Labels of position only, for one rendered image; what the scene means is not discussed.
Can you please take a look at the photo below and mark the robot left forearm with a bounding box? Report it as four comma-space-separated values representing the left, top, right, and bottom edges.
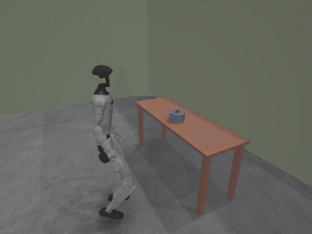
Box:
109, 124, 115, 132

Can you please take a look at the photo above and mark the robot right forearm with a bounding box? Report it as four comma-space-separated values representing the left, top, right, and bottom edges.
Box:
93, 127, 118, 162

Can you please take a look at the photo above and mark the robot left hand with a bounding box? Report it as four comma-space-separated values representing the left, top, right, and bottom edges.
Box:
110, 129, 123, 143

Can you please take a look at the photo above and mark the pot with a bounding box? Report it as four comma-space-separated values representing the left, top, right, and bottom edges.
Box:
168, 114, 185, 124

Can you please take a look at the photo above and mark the robot right shin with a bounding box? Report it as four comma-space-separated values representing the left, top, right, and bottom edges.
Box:
106, 181, 136, 213

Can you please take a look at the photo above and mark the table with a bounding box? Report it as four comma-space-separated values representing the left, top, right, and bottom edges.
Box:
135, 97, 251, 215

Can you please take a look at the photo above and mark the right robot foot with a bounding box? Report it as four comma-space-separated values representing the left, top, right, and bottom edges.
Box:
99, 207, 124, 219

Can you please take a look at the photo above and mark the robot right hand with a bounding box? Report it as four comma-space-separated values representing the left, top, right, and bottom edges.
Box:
111, 158, 131, 180

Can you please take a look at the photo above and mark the lid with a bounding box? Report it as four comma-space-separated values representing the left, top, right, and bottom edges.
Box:
169, 109, 186, 116

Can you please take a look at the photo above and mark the robot right upper arm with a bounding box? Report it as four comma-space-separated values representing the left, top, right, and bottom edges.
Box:
92, 96, 107, 133

